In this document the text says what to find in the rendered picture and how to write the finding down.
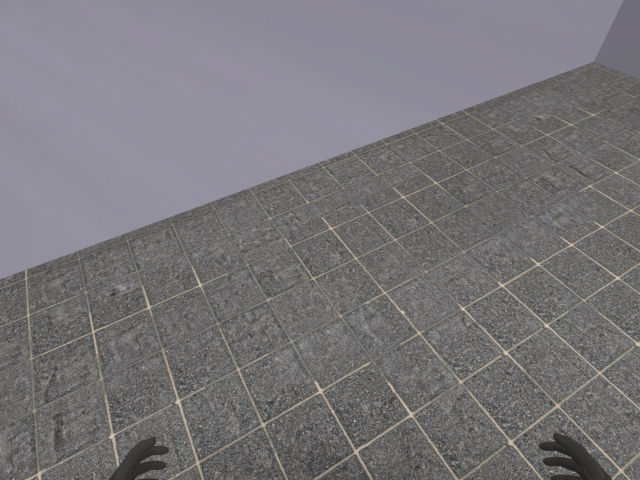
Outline right robot hand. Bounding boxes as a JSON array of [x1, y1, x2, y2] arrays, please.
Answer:
[[539, 433, 612, 480]]

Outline left robot hand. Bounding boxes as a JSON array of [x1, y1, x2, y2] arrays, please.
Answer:
[[109, 437, 169, 480]]

